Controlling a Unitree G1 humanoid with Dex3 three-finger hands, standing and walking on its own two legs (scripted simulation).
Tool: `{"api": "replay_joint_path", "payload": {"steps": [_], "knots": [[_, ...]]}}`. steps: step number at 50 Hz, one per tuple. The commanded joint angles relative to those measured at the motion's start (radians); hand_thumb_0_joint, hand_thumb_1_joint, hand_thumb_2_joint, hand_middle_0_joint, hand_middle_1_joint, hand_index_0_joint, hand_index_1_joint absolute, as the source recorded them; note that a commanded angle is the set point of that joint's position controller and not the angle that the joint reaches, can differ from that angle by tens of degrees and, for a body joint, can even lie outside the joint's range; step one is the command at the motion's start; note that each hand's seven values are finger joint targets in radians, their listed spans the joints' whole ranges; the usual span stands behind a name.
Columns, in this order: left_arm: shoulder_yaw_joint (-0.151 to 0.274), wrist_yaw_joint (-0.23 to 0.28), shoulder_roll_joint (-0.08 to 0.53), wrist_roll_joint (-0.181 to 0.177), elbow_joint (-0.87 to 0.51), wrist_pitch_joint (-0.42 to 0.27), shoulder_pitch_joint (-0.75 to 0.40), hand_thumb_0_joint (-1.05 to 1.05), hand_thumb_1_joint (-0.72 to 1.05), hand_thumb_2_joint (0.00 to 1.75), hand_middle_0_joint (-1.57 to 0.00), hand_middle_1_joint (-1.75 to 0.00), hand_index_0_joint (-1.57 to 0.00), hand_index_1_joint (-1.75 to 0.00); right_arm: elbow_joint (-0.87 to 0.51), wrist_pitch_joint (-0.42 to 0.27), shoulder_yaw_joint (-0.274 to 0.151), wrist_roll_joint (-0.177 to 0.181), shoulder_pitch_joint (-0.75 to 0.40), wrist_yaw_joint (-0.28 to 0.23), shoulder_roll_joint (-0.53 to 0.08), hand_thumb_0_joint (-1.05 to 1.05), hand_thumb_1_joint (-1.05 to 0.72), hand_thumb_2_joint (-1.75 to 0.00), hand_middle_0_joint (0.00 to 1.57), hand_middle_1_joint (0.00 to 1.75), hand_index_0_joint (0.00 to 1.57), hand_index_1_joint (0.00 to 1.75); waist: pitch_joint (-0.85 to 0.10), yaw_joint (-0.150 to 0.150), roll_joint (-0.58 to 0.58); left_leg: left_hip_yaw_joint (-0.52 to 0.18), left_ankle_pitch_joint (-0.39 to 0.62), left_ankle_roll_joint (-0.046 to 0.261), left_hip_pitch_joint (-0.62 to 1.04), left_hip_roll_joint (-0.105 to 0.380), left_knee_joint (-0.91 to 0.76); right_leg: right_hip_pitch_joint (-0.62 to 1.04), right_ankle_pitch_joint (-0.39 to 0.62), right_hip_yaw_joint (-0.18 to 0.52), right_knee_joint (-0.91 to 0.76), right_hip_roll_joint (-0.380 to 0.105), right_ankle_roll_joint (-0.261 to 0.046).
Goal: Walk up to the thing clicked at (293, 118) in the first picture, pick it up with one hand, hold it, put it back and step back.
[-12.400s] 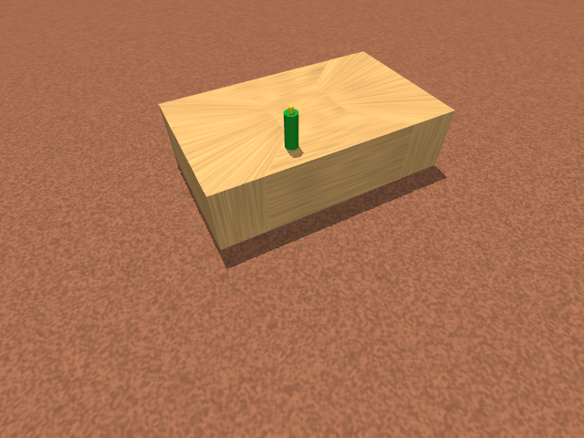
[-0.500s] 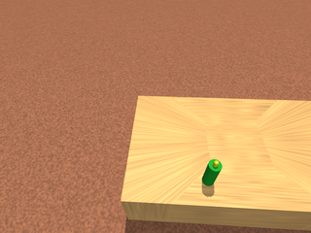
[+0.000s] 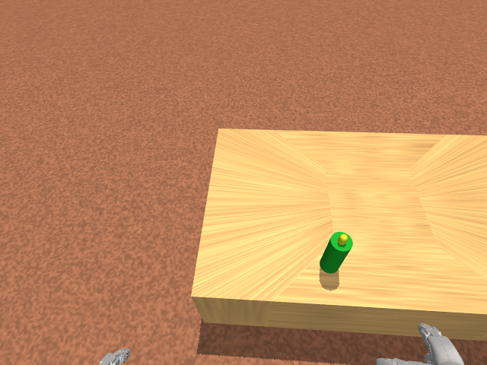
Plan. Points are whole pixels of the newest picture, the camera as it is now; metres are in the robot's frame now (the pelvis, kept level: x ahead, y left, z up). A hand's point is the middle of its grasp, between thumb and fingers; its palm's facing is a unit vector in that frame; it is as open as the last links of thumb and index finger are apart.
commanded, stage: go down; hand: right
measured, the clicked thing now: (336, 251) +0.47 -0.23 -0.34
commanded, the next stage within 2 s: none
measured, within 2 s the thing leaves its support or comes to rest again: neither
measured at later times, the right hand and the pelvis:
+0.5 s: hand (411, 362) +0.17 -0.27 -0.14, palm faces +0.03 +0.94 -0.34, open 17.4 cm; pelvis +0.03 -0.02 -0.03, yaw -1 degrees
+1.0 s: hand out of the picture +0.15 -0.28 -0.14, palm faces +0.06 +0.94 -0.35, open 17.4 cm; pelvis +0.02 -0.01 -0.05, yaw -2 degrees
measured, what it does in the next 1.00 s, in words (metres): lowers itself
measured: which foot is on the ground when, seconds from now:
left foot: down 0.00-1.00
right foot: down 0.00-1.00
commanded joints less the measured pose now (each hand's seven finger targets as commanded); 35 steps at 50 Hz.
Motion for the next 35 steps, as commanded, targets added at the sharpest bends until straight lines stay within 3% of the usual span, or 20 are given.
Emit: {"api": "replay_joint_path", "payload": {"steps": [1, 2, 3, 4, 8, 11, 23, 24, 28, 35], "knots": [[0.053, 0.018, 0.169, -0.011, -0.191, -0.048, -0.061, 0.00, 0.90, 0.89, -0.21, -0.31, -0.21, -0.31, -0.206, 0.090, -0.022, 0.011, 0.005, 0.009, -0.172, 0.00, 0.28, -0.06, 0.07, 0.04, 0.06, 0.04, -0.157, -0.028, -0.042, 0.044, 0.079, 0.021, 0.040, -0.030, -0.059, 0.019, 0.095, -0.048, -0.048, 0.041, -0.033], [0.052, 0.019, 0.172, -0.014, -0.183, -0.051, -0.053, 0.00, 0.90, 0.89, -0.21, -0.31, -0.21, -0.30, -0.171, 0.111, -0.035, 0.017, 0.061, 0.012, -0.180, 0.00, 0.31, -0.06, 0.06, 0.04, 0.06, 0.04, -0.123, -0.024, -0.003, 0.049, 0.037, 0.020, 0.024, -0.034, -0.064, -0.003, 0.054, -0.042, -0.048, 0.039, -0.039], [0.053, 0.020, 0.168, -0.014, -0.200, -0.058, -0.055, 0.00, 0.90, 0.89, -0.20, -0.31, -0.21, -0.30, -0.262, 0.117, -0.019, 0.018, 0.018, 0.018, -0.171, 0.00, 0.36, -0.05, 0.06, 0.04, 0.06, 0.04, -0.128, -0.018, -0.019, 0.048, 0.034, 0.020, 0.003, -0.034, -0.051, 0.000, 0.050, -0.039, -0.040, 0.038, -0.038], [0.053, 0.020, 0.164, -0.010, -0.195, -0.064, -0.042, 0.00, 0.91, 0.89, -0.20, -0.30, -0.21, -0.30, -0.271, 0.123, -0.031, 0.016, 0.026, 0.019, -0.183, 0.00, 0.40, -0.05, 0.06, 0.04, 0.05, 0.04, -0.136, -0.013, -0.013, 0.044, 0.029, 0.016, 0.000, -0.030, -0.044, -0.006, 0.040, -0.041, -0.022, 0.040, -0.042], [0.053, 0.028, 0.155, -0.001, -0.206, -0.089, -0.022, 0.00, 0.91, 0.89, -0.20, -0.31, -0.20, -0.30, -0.391, 0.139, -0.045, 0.008, 0.033, 0.017, -0.200, 0.00, 0.53, -0.03, 0.05, 0.05, 0.05, 0.05, -0.211, 0.002, -0.022, 0.042, 0.090, 0.011, -0.027, -0.028, 0.026, -0.001, 0.097, -0.033, 0.045, 0.037, -0.042], [0.050, 0.035, 0.149, 0.004, -0.212, -0.109, -0.014, 0.00, 0.91, 0.90, -0.20, -0.30, -0.20, -0.30, -0.457, 0.148, -0.043, 0.012, 0.082, 0.006, -0.179, 0.00, 0.58, -0.03, 0.04, 0.05, 0.04, 0.05, -0.250, 0.004, -0.052, 0.050, 0.145, 0.014, -0.057, -0.032, 0.095, -0.004, 0.172, -0.017, 0.099, 0.026, -0.033], [0.041, 0.071, 0.143, -0.002, -0.277, -0.137, -0.015, 0.00, 0.90, 0.90, -0.19, -0.30, -0.19, -0.29, -0.715, 0.296, -0.045, 0.045, 0.271, 0.004, -0.190, 0.00, 0.54, -0.02, 0.06, 0.05, 0.05, 0.05, -0.296, 0.002, -0.075, 0.062, 0.206, 0.009, -0.114, -0.029, 0.192, -0.078, 0.270, 0.002, 0.232, 0.025, -0.024], [0.039, 0.071, 0.141, -0.002, -0.288, -0.139, -0.020, 0.00, 0.90, 0.90, -0.19, -0.30, -0.19, -0.30, -0.727, 0.305, -0.026, 0.052, 0.283, 0.004, -0.168, 0.00, 0.54, -0.02, 0.06, 0.05, 0.06, 0.05, -0.285, 0.007, -0.064, 0.065, 0.198, 0.007, -0.125, -0.032, 0.199, -0.094, 0.274, 0.007, 0.237, 0.022, -0.024], [0.039, 0.074, 0.141, -0.001, -0.307, -0.149, -0.011, 0.00, 0.90, 0.90, -0.19, -0.30, -0.19, -0.30, -0.801, 0.337, -0.038, 0.055, 0.309, 0.004, -0.182, 0.00, 0.55, -0.02, 0.06, 0.05, 0.06, 0.05, -0.308, 0.003, -0.094, 0.067, 0.175, 0.010, -0.160, -0.033, 0.231, -0.108, 0.287, 0.016, 0.265, 0.018, -0.020], [0.038, 0.088, 0.138, 0.001, -0.337, -0.168, -0.004, 0.00, 0.90, 0.90, -0.19, -0.30, -0.19, -0.29, -0.885, 0.375, -0.053, 0.060, 0.356, 0.000, -0.194, 0.00, 0.55, -0.03, 0.06, 0.05, 0.06, 0.05, -0.326, 0.008, -0.085, 0.068, 0.174, 0.009, -0.181, -0.031, 0.257, -0.140, 0.247, 0.019, 0.300, 0.024, -0.025]]}}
